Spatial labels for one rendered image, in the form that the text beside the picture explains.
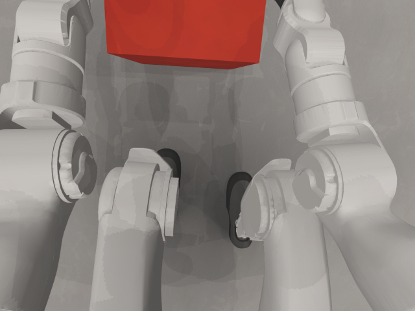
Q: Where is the carton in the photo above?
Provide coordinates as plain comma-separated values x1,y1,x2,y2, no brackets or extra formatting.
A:
104,0,266,69

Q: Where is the robot right foot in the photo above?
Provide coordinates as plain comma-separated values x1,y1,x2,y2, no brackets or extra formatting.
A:
226,172,252,248

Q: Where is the robot right thigh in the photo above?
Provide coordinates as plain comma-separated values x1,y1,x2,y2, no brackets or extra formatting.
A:
247,170,332,311

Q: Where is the robot left forearm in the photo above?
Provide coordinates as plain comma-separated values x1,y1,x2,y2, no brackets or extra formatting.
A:
0,0,93,130

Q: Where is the left robot upper arm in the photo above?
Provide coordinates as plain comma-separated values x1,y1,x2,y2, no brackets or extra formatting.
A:
0,128,97,311

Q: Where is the robot right forearm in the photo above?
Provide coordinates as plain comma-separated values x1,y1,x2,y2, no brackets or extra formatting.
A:
272,0,397,179

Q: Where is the right robot upper arm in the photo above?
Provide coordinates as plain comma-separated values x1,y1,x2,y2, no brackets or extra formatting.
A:
292,143,415,311

